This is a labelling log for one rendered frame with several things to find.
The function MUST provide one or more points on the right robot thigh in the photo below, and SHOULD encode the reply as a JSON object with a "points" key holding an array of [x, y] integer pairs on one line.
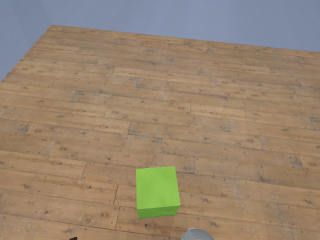
{"points": [[197, 234]]}

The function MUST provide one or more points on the carton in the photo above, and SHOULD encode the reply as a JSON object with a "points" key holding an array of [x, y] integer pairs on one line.
{"points": [[157, 193]]}

